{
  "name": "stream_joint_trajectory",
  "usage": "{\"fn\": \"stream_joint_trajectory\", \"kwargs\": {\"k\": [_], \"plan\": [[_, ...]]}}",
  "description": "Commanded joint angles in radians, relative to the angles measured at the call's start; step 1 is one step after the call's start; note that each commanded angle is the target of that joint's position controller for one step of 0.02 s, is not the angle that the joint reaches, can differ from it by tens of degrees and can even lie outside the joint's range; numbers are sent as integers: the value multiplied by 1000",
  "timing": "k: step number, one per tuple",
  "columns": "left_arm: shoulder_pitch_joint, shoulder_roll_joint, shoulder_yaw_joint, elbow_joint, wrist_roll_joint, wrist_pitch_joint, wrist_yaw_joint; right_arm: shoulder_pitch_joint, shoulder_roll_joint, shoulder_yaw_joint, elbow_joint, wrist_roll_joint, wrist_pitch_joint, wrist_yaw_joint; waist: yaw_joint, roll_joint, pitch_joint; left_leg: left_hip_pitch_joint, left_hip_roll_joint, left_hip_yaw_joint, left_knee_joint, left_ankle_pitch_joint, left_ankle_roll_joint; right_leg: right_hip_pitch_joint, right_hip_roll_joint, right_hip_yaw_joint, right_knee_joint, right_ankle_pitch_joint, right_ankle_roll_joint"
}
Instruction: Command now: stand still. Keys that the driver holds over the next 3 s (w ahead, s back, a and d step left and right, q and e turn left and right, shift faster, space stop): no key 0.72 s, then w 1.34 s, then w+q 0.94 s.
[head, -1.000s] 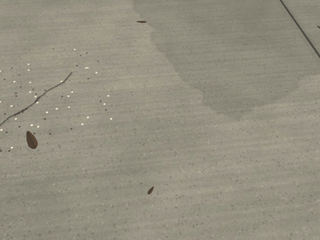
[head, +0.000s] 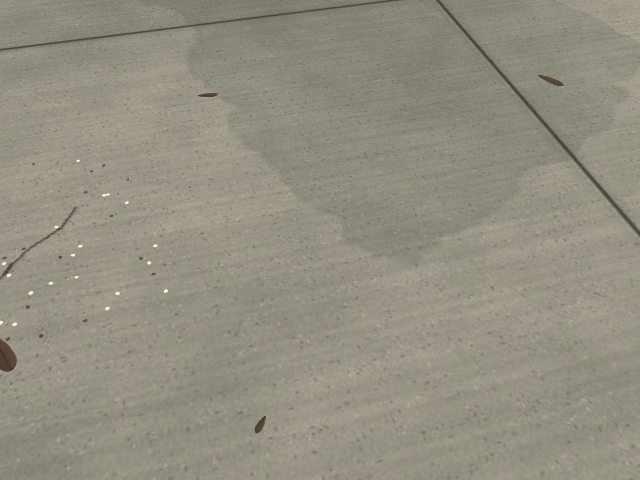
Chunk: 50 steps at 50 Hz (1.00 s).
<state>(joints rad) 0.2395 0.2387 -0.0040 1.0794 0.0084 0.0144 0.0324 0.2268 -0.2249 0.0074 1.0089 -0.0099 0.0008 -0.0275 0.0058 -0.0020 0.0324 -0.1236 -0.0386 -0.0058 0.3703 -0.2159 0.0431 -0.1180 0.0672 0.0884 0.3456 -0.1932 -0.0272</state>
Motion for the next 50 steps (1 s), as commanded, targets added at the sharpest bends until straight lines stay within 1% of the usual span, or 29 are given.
{"fn": "stream_joint_trajectory", "kwargs": {"k": [1, 8, 16, 36, 37, 38, 39, 40, 41, 42, 43, 44, 45, 46, 47, 49, 50], "plan": [[27, 88, 10, 1, 0, -7, 5, 23, -100, -14, -7, 0, -9, -4, -1, 10, 9, -12, 132, -124, -71, 110, 23, -30, -113, 90, -43, 114, -20], [41, 68, 1, 44, -1, -7, 9, 51, -81, -5, 41, 0, -10, -7, -2, 13, 18, -19, 126, -123, -72, 107, 23, -36, -117, 82, -37, 111, -18], [57, 41, -6, 74, -1, -9, 13, 79, -58, 0, 77, 0, -10, -11, -4, 9, 25, -23, 121, -123, -69, 108, 25, -46, -118, 75, -30, 108, -15], [103, -3, -10, 104, -1, -10, 20, 129, -15, -1, 116, -1, -13, -17, -6, 6, 38, -27, 116, -125, -65, 116, 31, -61, -121, 62, -12, 98, -9], [111, -11, -12, 106, 1, -10, 20, 137, -12, -1, 118, -2, -12, -16, -9, 9, 18, -20, 110, -129, -83, 19, 32, -56, -113, 57, -15, 41, -10], [109, -10, -11, 103, 4, -9, 20, 138, -26, -7, 118, -3, -10, -16, -12, 24, 29, -29, 106, -143, -100, -103, 38, -74, -93, 42, 5, -31, -14], [105, -5, -7, 93, 8, -8, 18, 148, -53, -19, 117, -2, -4, -15, -18, 53, 41, -35, 110, -172, -115, -253, 58, -111, -61, 13, 58, -133, -22], [93, -4, -4, 79, 16, -8, 14, 174, -77, -31, 120, -2, 2, -14, -32, 94, 57, -33, 137, -231, -141, -428, 94, -181, -27, -21, 138, -243, -31], [67, -8, -2, 59, 25, -10, 7, 216, -89, -41, 126, -2, 7, -12, -51, 124, 89, -30, 194, -316, -191, -570, 137, -266, -8, -55, 226, -296, -36], [43, -20, -4, 38, 36, -16, -1, 248, -95, -49, 133, -4, 8, -11, -64, 141, 127, -40, 262, -400, -235, -644, 182, -323, -18, -96, 307, -294, -37], [16, -22, -4, 17, 40, -26, -7, 262, -89, -53, 135, -9, 4, -9, -70, 134, 162, -65, 316, -458, -267, -639, 217, -366, -55, -106, 389, -273, -37], [-11, -15, 1, -4, 38, -36, -13, 268, -87, -57, 133, -16, -4, -7, -71, 112, 175, -56, 341, -484, -287, -586, 236, -420, -78, -97, 460, -284, -36], [-19, -12, 5, -17, 36, -46, -20, 264, -91, -62, 127, -20, -14, -4, -61, 84, 169, -31, 346, -475, -288, -522, 242, -460, -96, -90, 504, -280, -35], [-18, -11, 8, -26, 33, -57, -26, 252, -94, -65, 121, -19, -24, -3, -47, 69, 156, -15, 338, -443, -276, -455, 235, -469, -109, -89, 500, -264, -35], [-23, -8, 13, -36, 27, -66, -32, 240, -90, -66, 113, -15, -33, -1, -38, 62, 138, -9, 312, -390, -265, -389, 217, -450, -110, -99, 468, -244, -31], [-33, -10, 20, -55, 19, -75, -41, 223, -90, -69, 102, -12, -46, -1, -27, 83, 109, -35, 265, -299, -237, -294, 192, -365, -93, -128, 382, -211, -27], [-30, -12, 23, -62, 16, -75, -43, 217, -93, -70, 98, -10, -49, -1, -20, 97, 102, -68, 252, -268, -221, -272, 186, -305, -83, -143, 328, -193, -29]]}}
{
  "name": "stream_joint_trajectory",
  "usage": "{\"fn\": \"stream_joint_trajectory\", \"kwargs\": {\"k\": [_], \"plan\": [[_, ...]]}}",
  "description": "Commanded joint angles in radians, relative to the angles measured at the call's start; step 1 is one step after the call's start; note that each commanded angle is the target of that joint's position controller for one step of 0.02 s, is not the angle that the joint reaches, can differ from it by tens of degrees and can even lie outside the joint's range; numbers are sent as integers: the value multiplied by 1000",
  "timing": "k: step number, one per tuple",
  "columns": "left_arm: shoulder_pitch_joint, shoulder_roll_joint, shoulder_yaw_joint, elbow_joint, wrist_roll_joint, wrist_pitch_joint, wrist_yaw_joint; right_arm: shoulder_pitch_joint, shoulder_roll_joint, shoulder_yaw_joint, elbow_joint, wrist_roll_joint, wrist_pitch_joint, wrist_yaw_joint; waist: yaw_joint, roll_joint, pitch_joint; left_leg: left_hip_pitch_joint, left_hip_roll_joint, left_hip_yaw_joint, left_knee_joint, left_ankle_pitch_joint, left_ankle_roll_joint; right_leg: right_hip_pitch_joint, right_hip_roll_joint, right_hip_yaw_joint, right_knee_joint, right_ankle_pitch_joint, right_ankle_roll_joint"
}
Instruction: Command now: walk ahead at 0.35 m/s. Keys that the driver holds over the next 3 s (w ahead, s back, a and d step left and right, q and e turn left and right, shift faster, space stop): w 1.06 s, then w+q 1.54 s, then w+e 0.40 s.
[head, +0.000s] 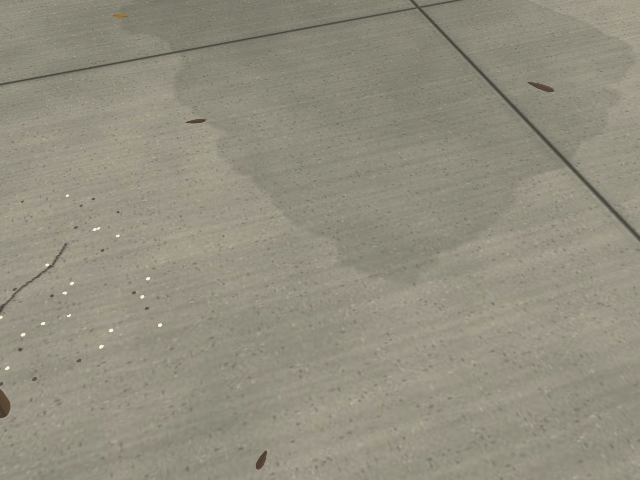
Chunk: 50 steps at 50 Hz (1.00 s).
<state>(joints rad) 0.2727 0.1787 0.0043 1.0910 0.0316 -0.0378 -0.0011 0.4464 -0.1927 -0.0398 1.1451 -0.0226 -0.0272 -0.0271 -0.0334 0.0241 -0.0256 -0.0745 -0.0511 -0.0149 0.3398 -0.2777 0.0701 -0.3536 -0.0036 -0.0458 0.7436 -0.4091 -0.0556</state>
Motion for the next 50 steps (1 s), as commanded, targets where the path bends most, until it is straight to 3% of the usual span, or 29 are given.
{"fn": "stream_joint_trajectory", "kwargs": {"k": [1, 3, 4, 5, 6, 7, 8, 9, 11, 14, 19, 22, 24, 26, 27, 28, 29, 30, 31, 32, 33, 35, 38, 41, 45, 50], "plan": [[-39, 43, 17, -74, -12, -23, -9, -15, -128, -25, -43, 6, -23, 0, 35, 77, 155, -169, 251, -230, -170, -202, 150, 18, 0, -28, -136, 65, -4], [96, 39, 27, -30, -16, -24, -4, -39, -124, -25, -55, 12, -25, 4, 95, 38, 140, -328, 204, -171, -57, -212, 124, 283, 49, -68, -268, 148, -5], [193, 67, 40, -4, -12, -30, 4, -43, -94, -15, -65, 4, -34, 8, 133, -20, 105, -418, 160, -121, 73, -182, 100, 436, 16, -4, -314, 100, -10], [322, 159, 62, 10, 4, -40, 15, -71, -15, 8, -102, 9, -45, 20, 181, -243, 57, -542, 40, 26, 415, -174, 46, 543, -237, 373, -513, -182, -63], [409, 220, 79, 43, -7, -28, 13, -83, -41, -1, -135, -5, -46, 27, 172, -315, 62, -680, -18, 65, 667, -286, 39, 525, -389, 707, -642, -403, -152], [296, 172, 68, 13, -9, -22, 13, -113, -86, -11, -141, -27, -43, 37, 107, -155, 151, -705, 64, 5, 790, -207, 50, 412, -377, 667, -632, -418, -161], [195, 142, 60, -26, -12, -30, 5, -132, -65, -7, -141, -24, -46, 48, 71, -83, 188, -692, 100, -16, 802, -100, 48, 329, -334, 564, -632, -301, -149], [144, 125, 55, -46, -13, -40, 2, -127, -46, -4, -135, -14, -51, 54, 41, -61, 183, -647, 125, -19, 777, -23, 35, 291, -286, 460, -643, -146, -131], [148, 82, 40, -43, -15, -59, 7, -124, -54, -10, -128, -18, -43, 61, 20, -66, 150, -602, 136, 9, 747, 51, 7, 297, -221, 311, -642, 118, -108], [242, 73, 32, -6, -17, -70, 12, -187, -53, -15, -152, -13, -24, 62, 23, -85, 131, -647, 126, 54, 726, 98, -15, 356, -187, 194, -606, 456, -106], [286, 63, 18, 2, -15, -72, 17, -429, -24, 2, -247, -3, -18, 62, 59, -101, 168, -630, 90, 123, 473, 189, -31, 334, -151, 104, -602, 700, -104], [307, 81, 19, 12, -13, -75, 24, -503, -23, 10, -278, 6, -19, 59, 70, -120, 172, -531, 57, 156, 307, 223, -4, 357, -164, 83, -598, 804, -102], [291, 97, 23, 14, -11, -78, 28, -476, -47, 3, -282, 6, -22, 50, 42, -123, 147, -448, 31, 160, 256, 203, 35, 407, -185, 68, -539, 987, -96], [262, 122, 32, 12, -7, -77, 33, -323, -86, -16, -240, 7, -33, 35, -30, -130, 59, -290, -14, 156, 236, 144, 76, 459, -192, 51, -351, 1209, -84], [245, 132, 36, 8, -8, -72, 32, -175, -106, -30, -191, 7, -41, 28, -89, -121, -16, -138, -27, 151, 179, 160, 96, 446, -181, 41, -179, 1196, -77], [235, 128, 35, 0, -14, -69, 27, -28, -142, -47, -148, -8, -48, 18, -149, -94, -90, 81, 50, 74, 141, 141, 124, 309, -150, 25, 42, 986, -70], [290, 46, 19, -29, -31, -66, 17, 86, -239, -73, -139, -33, -49, 13, -135, 65, -215, 320, 331, -296, 116, -7, 205, 53, -41, -27, 405, 463, -48], [347, 46, 32, -24, -41, -61, 5, 37, -239, -76, -142, -12, -35, 28, -80, 162, -268, 392, 467, -722, -58, -79, 321, -193, 102, 57, 663, -98, -39], [241, 94, 44, -52, -21, -56, 8, -93, -195, -66, -161, 11, -34, 34, -35, 47, -100, 249, 422, -602, -104, -204, 279, -281, 14, 110, 673, -2, -56], [151, 96, 46, -78, -12, -60, 3, -172, -124, -47, -177, 17, -41, 38, -20, -10, 13, 93, 388, -470, -143, -170, 247, -279, -24, 102, 616, 83, -58], [125, 75, 47, -81, -10, -59, 0, -200, -80, -34, -173, 9, -52, 38, 15, -47, 76, -21, 344, -373, -174, -63, 211, -233, -56, 99, 551, 122, -56], [154, 34, 44, -74, 11, -33, -8, -167, -37, -16, -142, 7, -70, 29, 65, -24, 88, -130, 280, -231, -192, 106, 167, -136, -83, 96, 463, 137, -35], [99, 33, 47, -101, 12, -9, -17, -88, -76, -18, -114, 9, -89, 24, 76, 2, 103, -133, 248, -136, -209, 257, 161, -181, -94, 58, 381, 182, -8], [-57, 53, 49, -159, 7, -2, -24, -28, -88, -14, -106, 12, -86, 25, 46, 14, 133, -85, 221, -82, -230, 337, 141, -286, -109, 21, 247, 296, 16], [-222, 35, 37, -215, -8, -7, -29, 49, -79, -4, -93, 13, -84, 22, 0, 32, 137, -18, 194, -23, -213, 490, 103, -272, -77, -29, 10, 413, 28], [-336, 47, 34, -260, -12, -17, -26, 120, -91, -4, -66, 0, -80, 9, -31, 47, 141, 164, 243, -22, -155, 627, 116, -280, -37, -51, -139, 384, -8]]}}
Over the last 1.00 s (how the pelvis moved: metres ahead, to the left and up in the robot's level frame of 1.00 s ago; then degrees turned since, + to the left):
0.05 -0.01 0.00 0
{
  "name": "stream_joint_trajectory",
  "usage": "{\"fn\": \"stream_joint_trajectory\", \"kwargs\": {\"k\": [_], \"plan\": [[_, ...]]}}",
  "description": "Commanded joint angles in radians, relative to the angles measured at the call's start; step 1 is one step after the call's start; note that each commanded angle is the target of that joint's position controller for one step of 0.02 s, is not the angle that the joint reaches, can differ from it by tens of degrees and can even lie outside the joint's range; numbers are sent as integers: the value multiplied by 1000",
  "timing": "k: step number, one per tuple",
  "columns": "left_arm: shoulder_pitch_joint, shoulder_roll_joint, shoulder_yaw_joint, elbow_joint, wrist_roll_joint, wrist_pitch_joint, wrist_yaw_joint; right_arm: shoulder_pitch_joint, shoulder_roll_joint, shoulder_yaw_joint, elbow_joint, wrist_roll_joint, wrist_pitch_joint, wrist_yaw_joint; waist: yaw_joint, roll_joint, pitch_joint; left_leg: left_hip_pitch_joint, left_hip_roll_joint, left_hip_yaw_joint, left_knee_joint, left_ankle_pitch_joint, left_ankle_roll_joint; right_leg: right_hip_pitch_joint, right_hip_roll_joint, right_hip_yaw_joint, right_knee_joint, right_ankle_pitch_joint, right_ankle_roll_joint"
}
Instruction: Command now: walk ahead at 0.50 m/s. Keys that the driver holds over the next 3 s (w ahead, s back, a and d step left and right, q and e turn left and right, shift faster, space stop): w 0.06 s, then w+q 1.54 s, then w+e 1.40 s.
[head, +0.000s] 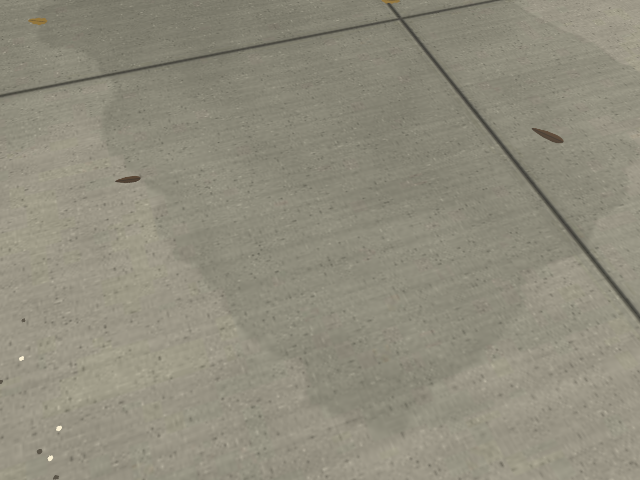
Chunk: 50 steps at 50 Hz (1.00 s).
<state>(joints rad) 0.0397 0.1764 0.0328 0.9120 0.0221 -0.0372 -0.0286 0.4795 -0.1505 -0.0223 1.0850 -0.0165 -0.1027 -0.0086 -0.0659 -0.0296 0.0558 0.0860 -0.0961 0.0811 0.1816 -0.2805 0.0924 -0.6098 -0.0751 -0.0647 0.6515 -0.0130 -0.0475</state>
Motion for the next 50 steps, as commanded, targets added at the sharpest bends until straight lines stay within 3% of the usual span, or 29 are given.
{"fn": "stream_joint_trajectory", "kwargs": {"k": [1, 3, 4, 5, 6, 7, 8, 9, 10, 12, 15, 18, 22, 27, 29, 31, 32, 33, 34, 35, 36, 37, 38, 40, 41, 44, 50], "plan": [[-100, 56, 9, -86, -2, -21, 3, 81, -139, -23, -5, -9, -3, -13, 12, 103, 57, 31, 300, -115, 30, 690, 96, -6, 43, -32, -67, -47, -31], [-14, 77, 20, -66, -1, -31, 13, 45, -157, -28, -8, -12, -3, -18, 64, 115, 12, 50, 308, -96, 147, 933, 81, 130, 92, -47, -106, -135, -68], [96, 97, 32, -32, 1, -38, 20, 39, -161, -29, -8, -12, 0, -17, 108, 112, -41, 40, 298, -99, 275, 1006, 72, 258, 119, -47, -141, -151, -87], [267, 124, 48, 21, 10, -49, 29, 15, -161, -28, -14, -3, 3, -14, 185, 90, -124, -55, 266, -80, 465, 913, 56, 483, 102, -23, -208, -92, -112], [442, 211, 72, 50, 38, -57, 42, 6, -124, -16, -52, 10, 0, -8, 236, 0, -254, -271, 211, -54, 756, 550, 42, 752, -124, 212, -213, -166, -159], [450, 278, 89, 49, 41, -50, 32, 151, -27, -3, -54, 53, 9, -2, 161, -210, -369, -614, 28, -24, 1111, -255, 7, 978, -399, 677, -316, -198, -301], [365, 207, 78, 33, 8, -37, 24, 59, -147, -34, -46, 22, 19, -9, 153, -3, -279, -679, 89, -140, 1160, -182, 23, 856, -339, 651, -369, -317, -256], [255, 150, 59, 16, 1, -41, 21, -30, -137, -38, -79, 16, 17, -4, 117, 1, -130, -690, 125, -145, 1116, -82, 23, 693, -303, 492, -416, -307, -213], [208, 104, 47, 15, 5, -50, 19, -63, -113, -37, -85, 13, 18, -1, 93, 25, -57, -663, 158, -141, 1070, -26, 20, 580, -260, 383, -457, -218, -176], [218, 56, 32, 39, -1, -63, 32, -50, -82, -40, -81, -11, 44, 12, 49, -13, -16, -596, 185, -133, 1013, 11, 5, 468, -192, 216, -488, -109, -116], [284, 81, 35, 61, -10, -84, 40, -86, -59, -46, -107, -15, 74, 27, 29, -22, -7, -635, 191, -112, 987, 57, -9, 464, -176, 104, -500, 33, -97], [329, 93, 36, 67, -5, -88, 42, -201, -63, -46, -155, -13, 86, 37, 41, -32, 20, -739, 205, -88, 927, 161, -21, 486, -159, 13, -513, 95, -78], [373, 91, 30, 76, -4, -88, 48, -353, -58, -35, -215, -8, 81, 50, 67, -35, 51, -748, 187, -31, 695, 278, -28, 518, -132, -88, -505, 207, -58], [450, 126, 35, 101, -2, -74, 65, -481, -64, -27, -278, -15, 78, 58, 98, -38, 60, -709, 144, 63, 490, 237, 16, 669, -179, -157, -450, 397, -59], [439, 147, 40, 100, 1, -65, 73, -449, -83, -36, -278, -17, 79, 56, 69, -61, 28, -636, 97, 92, 467, 154, 55, 721, -193, -191, -352, 654, -55], [413, 178, 51, 89, 6, -50, 77, -336, -113, -52, -251, -20, 80, 49, 14, -85, -40, -512, 35, 111, 454, 48, 103, 745, -202, -209, -156, 841, -62], [404, 193, 56, 79, 6, -42, 72, -243, -138, -65, -225, -22, 75, 45, -21, -82, -95, -401, 7, 101, 411, 20, 127, 717, -205, -207, 7, 802, -63], [380, 201, 58, 61, 1, -37, 63, -110, -180, -86, -186, -32, 66, 36, -92, -29, -162, -198, 17, 36, 306, 42, 163, 591, -184, -218, 254, 611, -37], [390, 119, 43, 12, -10, -38, 52, -62, -285, -116, -184, -40, 64, 23, -77, 135, -248, 67, 283, -336, 277, -22, 255, 263, -87, -212, 597, -48, 3], [342, 119, 45, -65, -16, -47, 35, -84, -343, -126, -207, -17, 75, 27, -37, 211, -300, 195, 448, -843, 112, -5, 382, -46, 117, -25, 839, -544, 39], [223, 149, 48, -89, -6, -58, 29, -112, -313, -117, -201, -2, 84, 20, -40, 65, -169, 116, 423, -701, 74, 5, 336, -161, 36, 89, 814, -434, 28], [212, 143, 43, -98, -15, -72, 26, -159, -265, -105, -202, 5, 81, 14, -4, 32, -78, -11, 398, -587, 56, 85, 294, -145, 0, 85, 731, -340, 25], [237, 139, 44, -80, -11, -73, 29, -205, -225, -93, -208, 4, 74, 11, 47, -26, -31, -113, 342, -492, 45, 211, 243, -82, -31, 87, 637, -300, 28], [276, 125, 42, -73, 24, -35, 28, -235, -189, -78, -216, 17, 52, 4, 96, -1, -41, -215, 262, -369, 40, 377, 204, 33, -54, 92, 543, -284, 57], [271, 122, 42, -80, 29, -19, 23, -217, -194, -76, -214, 21, 40, 4, 100, 10, -50, -224, 242, -350, 42, 442, 202, 43, -51, 84, 520, -285, 71], [186, 117, 38, -121, 28, 6, 14, -148, -232, -83, -206, 22, 30, 6, 82, 42, -40, -232, 202, -316, 36, 507, 176, -11, -47, 58, 422, -204, 100], [-45, 134, 30, -214, 21, 10, 7, -11, -239, -80, -206, 16, 39, 4, -4, 89, -17, -96, 196, -373, 49, 514, 129, -150, -12, 62, 201, -46, 105]]}}
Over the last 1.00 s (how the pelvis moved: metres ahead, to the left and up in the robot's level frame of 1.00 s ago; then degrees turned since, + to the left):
0.51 -0.04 0.00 0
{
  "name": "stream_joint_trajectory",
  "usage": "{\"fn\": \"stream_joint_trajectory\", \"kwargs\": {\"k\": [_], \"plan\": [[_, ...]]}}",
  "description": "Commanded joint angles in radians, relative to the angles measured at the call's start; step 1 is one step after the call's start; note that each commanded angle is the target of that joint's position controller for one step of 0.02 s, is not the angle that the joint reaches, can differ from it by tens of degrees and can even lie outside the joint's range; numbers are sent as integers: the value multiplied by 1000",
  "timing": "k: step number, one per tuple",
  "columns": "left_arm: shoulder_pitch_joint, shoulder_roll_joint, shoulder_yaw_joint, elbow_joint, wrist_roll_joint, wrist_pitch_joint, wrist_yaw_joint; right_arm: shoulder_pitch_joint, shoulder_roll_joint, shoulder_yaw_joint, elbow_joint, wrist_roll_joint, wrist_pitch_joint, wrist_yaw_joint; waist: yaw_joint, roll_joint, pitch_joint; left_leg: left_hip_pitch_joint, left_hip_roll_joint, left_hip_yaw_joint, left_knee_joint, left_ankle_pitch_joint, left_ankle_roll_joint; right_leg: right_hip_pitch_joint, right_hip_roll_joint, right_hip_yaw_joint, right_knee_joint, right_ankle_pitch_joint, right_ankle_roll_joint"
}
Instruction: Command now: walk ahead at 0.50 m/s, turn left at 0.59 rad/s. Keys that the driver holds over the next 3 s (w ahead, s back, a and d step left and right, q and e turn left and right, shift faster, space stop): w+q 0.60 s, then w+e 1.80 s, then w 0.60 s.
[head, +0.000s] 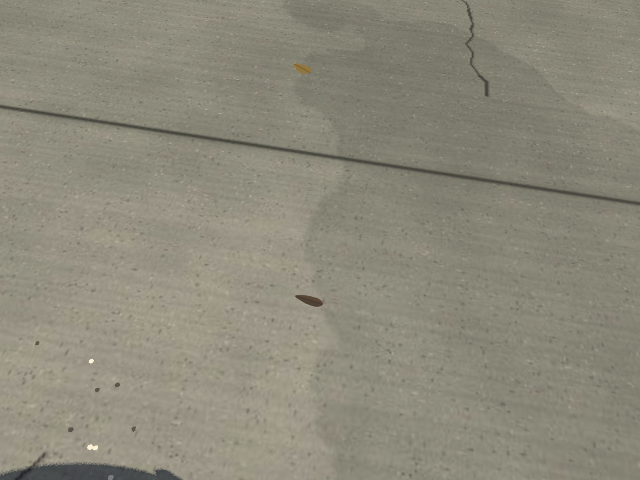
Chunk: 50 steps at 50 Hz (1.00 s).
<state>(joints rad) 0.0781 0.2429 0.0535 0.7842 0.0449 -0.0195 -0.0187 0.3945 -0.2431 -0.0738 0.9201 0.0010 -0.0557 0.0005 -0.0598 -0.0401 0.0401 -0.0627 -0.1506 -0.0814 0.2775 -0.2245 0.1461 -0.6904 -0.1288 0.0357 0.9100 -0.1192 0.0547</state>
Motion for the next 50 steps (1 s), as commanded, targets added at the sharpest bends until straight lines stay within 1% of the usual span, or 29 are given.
{"fn": "stream_joint_trajectory", "kwargs": {"k": [1, 4, 6, 8, 9, 10, 11, 12, 13, 14, 15, 17, 19, 22, 25, 28, 32, 34, 35, 36, 37, 38, 39, 40, 41, 42, 44, 47, 50], "plan": [[-114, 67, 6, -99, -3, -10, -5, 87, -148, -28, -43, -3, -7, -7, -19, 102, 0, 75, 251, -218, -37, 469, 76, -74, 52, -38, -93, 71, 1], [-201, 66, -7, -142, -10, -22, -10, 122, -153, -28, -47, -11, -5, -14, -44, 112, 13, 130, 261, -247, -2, 519, 86, -67, 87, -43, -205, 79, -16], [-222, 78, -10, -166, -16, -32, -11, 122, -166, -30, -54, -16, -5, -20, -41, 124, 16, 149, 278, -275, 28, 566, 77, -16, 106, -36, -278, 72, -37], [-130, 103, -5, -154, -21, -42, -4, 61, -187, -35, -74, -17, -8, -25, 18, 134, -1, 96, 274, -276, 80, 653, 38, 169, 133, -30, -366, 32, -67], [-27, 130, 6, -124, -23, -47, 6, 25, -202, -38, -85, -18, -12, -21, 63, 134, -45, 55, 255, -267, 166, 771, 12, 327, 165, -39, -383, -9, -85], [119, 157, 18, -84, -24, -57, 19, 0, -212, -40, -91, -12, -18, -11, 134, 99, -123, 16, 209, -237, 335, 802, -11, 517, 167, -46, -439, 22, -106], [267, 205, 32, -69, -5, -68, 36, -1, -168, -28, -112, -2, -26, 1, 193, 43, -242, -117, 151, -207, 575, 581, -28, 761, 21, 91, -457, -84, -142], [318, 303, 53, -81, 26, -63, 43, 111, -46, -4, -144, 37, -23, -1, 139, -198, -394, -412, -1, -87, 905, -167, -66, 1037, -297, 525, -498, -136, -246], [259, 261, 51, -87, 4, -46, 35, 129, -129, -10, -141, 2, -13, -8, 98, -196, -387, -521, 36, -63, 1032, -303, -58, 959, -328, 759, -596, -237, -290], [176, 167, 31, -101, -6, -41, 33, 74, -148, -15, -127, -17, 0, -7, 74, -63, -206, -550, 98, -49, 1050, -208, -62, 791, -287, 609, -624, -310, -275], [132, 104, 14, -99, -9, -42, 29, 15, -139, -12, -130, -23, 5, 2, 71, 21, -105, -537, 135, -32, 1001, -138, -68, 667, -228, 449, -648, -261, -252], [147, 90, 7, -69, -10, -52, 31, -13, -114, -10, -143, -36, 25, 23, 49, -42, -37, -494, 179, -14, 934, -108, -79, 542, -151, 248, -696, -107, -212], [181, 98, 11, -46, -21, -74, 22, -22, -98, -6, -153, -38, 44, 38, 40, -61, -38, -485, 189, 2, 917, -90, -82, 519, -140, 156, -718, 26, -212], [211, 114, 18, -27, -28, -92, 15, -117, -87, 0, -197, -40, 54, 54, 45, -52, -24, -580, 214, 10, 875, -13, -91, 549, -151, 56, -757, 104, -227], [246, 118, 21, -7, -25, -89, 14, -221, -76, 7, -237, -37, 52, 64, 62, -42, -1, -644, 225, 32, 764, 84, -106, 582, -134, -46, -769, 148, -220], [263, 129, 23, 5, -26, -86, 14, -316, -54, 21, -269, -33, 45, 77, 82, -42, 14, -599, 224, 82, 582, 191, -104, 589, -112, -143, -759, 187, -197], [340, 150, 26, 41, -25, -75, 18, -419, -45, 32, -308, -42, 41, 83, 117, -44, 42, -507, 198, 142, 394, 130, -73, 633, -139, -178, -748, 240, -186], [373, 167, 25, 71, -25, -59, 18, -411, -53, 30, -306, -51, 37, 71, 108, -52, 42, -450, 161, 163, 328, 29, -47, 689, -157, -174, -696, 397, -191], [376, 181, 25, 82, -27, -52, 18, -373, -63, 26, -293, -55, 31, 63, 85, -59, 18, -385, 134, 180, 294, -17, -30, 716, -155, -177, -619, 569, -190], [375, 188, 23, 93, -31, -45, 18, -266, -75, 19, -257, -62, 18, 55, 30, -50, -43, -251, 106, 190, 229, -2, -10, 719, -136, -188, -478, 687, -181], [371, 170, 14, 92, -39, -42, 16, -96, -102, 6, -195, -76, 4, 43, -44, -15, -148, -7, 113, 175, 181, 58, 10, 626, -93, -211, -278, 616, -161], [373, 93, -11, 37, -60, -48, 6, 55, -200, -18, -173, -102, -4, 23, -93, 131, -309, 322, 389, -137, 161, -50, 75, 344, -23, -218, 46, 218, -128], [417, 50, -16, 7, -61, -45, 2, 72, -282, -37, -175, -69, 2, 10, -58, 280, -410, 442, 635, -530, 54, 79, 156, 91, 132, -142, 328, -460, -102], [307, 138, 13, 13, -47, -33, 16, 40, -249, -33, -172, -41, 2, 1, -77, 115, -305, 332, 577, -415, 60, 170, 122, 35, 103, 9, 377, -376, -118], [283, 110, 9, 6, -54, -39, 11, -25, -188, -13, -158, -35, -5, -1, -25, 122, -167, 193, 523, -242, 37, 252, 81, 36, 66, 19, 328, -296, -124], [298, 97, 8, 27, -51, -37, 7, -78, -128, 3, -154, -33, -12, 3, 13, 108, -101, 91, 471, -145, -5, 261, 32, 71, 39, 8, 260, -247, -122], [357, 79, 12, 65, -22, -8, -4, -134, -73, 21, -152, -21, -24, 1, 67, 154, -48, -39, 409, -25, -71, 238, -14, 153, 27, -4, 218, -187, -103], [318, 52, 17, 57, -21, 13, -23, -109, -89, 15, -126, -16, -51, -3, 87, 136, -19, -63, 396, 59, -130, 274, -9, 113, 31, -13, 214, -94, -90], [215, 46, 19, 27, -18, 17, -30, -69, -87, 12, -102, -19, -58, -8, 73, 122, 21, -36, 395, 127, -157, 275, 0, 7, 19, -16, 164, 7, -79]]}}
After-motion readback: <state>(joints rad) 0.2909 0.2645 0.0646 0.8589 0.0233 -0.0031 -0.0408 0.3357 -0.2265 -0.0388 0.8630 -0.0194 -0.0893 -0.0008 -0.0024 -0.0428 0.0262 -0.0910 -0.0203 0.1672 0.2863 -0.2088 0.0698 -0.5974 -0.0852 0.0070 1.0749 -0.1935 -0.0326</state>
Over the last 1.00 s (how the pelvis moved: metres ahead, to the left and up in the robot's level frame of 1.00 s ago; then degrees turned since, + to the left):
0.52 0.08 0.01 29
